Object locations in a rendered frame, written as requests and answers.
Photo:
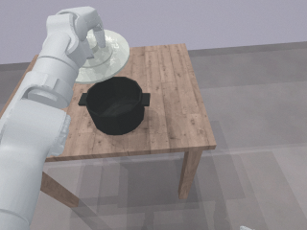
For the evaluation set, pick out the left robot hand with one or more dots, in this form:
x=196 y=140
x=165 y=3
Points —
x=94 y=22

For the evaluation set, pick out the robot left upper arm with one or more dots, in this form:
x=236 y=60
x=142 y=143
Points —
x=34 y=131

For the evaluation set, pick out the knob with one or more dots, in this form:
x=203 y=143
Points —
x=93 y=44

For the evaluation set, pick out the lid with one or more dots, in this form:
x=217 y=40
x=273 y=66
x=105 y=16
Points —
x=107 y=62

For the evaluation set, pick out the pot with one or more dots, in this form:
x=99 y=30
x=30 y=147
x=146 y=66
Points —
x=116 y=106

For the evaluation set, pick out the table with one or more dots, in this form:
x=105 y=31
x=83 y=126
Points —
x=175 y=121

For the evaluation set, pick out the left robot forearm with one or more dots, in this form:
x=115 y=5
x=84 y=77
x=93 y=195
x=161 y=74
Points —
x=57 y=66

